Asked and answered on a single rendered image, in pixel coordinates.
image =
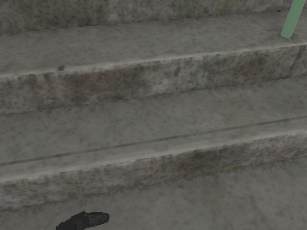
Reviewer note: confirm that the robot left hand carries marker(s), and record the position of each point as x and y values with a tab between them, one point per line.
84	220

